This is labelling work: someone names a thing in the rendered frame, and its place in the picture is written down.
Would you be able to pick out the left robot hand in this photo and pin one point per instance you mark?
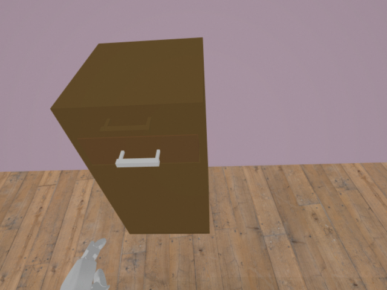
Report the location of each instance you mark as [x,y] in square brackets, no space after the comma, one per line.
[84,271]

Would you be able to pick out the drawer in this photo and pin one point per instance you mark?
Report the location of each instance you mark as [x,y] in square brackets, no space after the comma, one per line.
[173,148]

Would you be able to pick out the cabinet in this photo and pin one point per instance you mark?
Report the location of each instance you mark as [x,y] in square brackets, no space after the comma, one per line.
[154,82]

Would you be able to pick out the handle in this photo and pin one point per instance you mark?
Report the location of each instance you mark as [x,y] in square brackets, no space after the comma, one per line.
[125,130]
[138,162]

